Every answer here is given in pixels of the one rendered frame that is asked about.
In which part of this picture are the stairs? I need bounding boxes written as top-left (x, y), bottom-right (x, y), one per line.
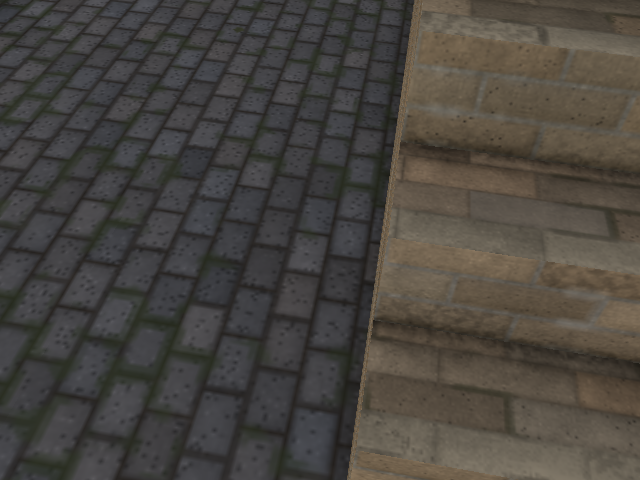
top-left (347, 0), bottom-right (640, 480)

